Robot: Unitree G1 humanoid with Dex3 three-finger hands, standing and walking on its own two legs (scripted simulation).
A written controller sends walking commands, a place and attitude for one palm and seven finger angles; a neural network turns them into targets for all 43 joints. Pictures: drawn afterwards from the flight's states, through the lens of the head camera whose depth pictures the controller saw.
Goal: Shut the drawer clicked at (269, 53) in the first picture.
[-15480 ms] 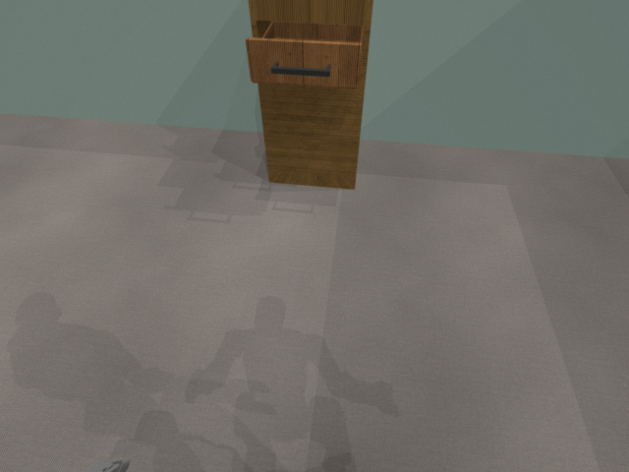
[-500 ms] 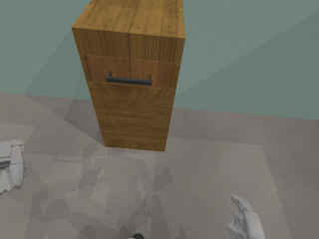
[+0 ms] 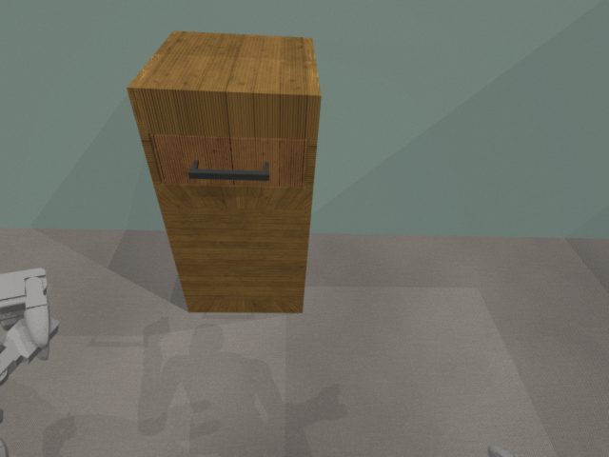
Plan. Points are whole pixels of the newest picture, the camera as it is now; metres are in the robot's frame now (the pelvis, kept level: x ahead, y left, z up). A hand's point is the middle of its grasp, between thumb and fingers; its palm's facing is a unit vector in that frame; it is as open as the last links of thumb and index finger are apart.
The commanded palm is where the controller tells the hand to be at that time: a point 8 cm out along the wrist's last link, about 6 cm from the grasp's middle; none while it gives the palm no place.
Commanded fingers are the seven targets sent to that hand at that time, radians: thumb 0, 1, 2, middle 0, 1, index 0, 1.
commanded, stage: stop stepping back and stand still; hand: left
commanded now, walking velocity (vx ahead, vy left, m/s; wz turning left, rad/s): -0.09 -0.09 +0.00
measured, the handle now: (230, 170) +0.80 +0.21 -0.06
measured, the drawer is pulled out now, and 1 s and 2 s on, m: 0.00 0.00 0.00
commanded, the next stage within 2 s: let the arm hang, fingers relaxed in 0.46 s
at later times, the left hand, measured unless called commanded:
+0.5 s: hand (46, 329) +0.18 +0.25 +0.18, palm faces +0.33 -0.83 -0.46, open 3.3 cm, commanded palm +0.11 +0.29 +0.20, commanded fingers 0.00 0.90 0.90 -1.40 -1.60 -1.40 -1.60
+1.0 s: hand out of the picture -0.07 +0.21 -0.15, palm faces +0.08 -0.97 -0.22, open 3.9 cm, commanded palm none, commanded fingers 0.00 0.90 0.90 -0.48 -0.60 -0.48 -0.60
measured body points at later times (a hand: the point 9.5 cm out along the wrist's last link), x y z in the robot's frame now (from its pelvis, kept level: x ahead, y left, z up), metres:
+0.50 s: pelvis -0.02 +0.01 +0.02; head +0.01 +0.02 +0.47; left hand +0.16 +0.29 +0.21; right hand +0.17 -0.20 -0.05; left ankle +0.03 +0.12 -0.71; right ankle -0.04 -0.08 -0.71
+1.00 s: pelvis -0.03 +0.01 +0.02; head +0.00 +0.03 +0.47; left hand -0.07 +0.26 -0.13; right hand -0.03 -0.22 -0.12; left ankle +0.02 +0.12 -0.71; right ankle -0.04 -0.08 -0.71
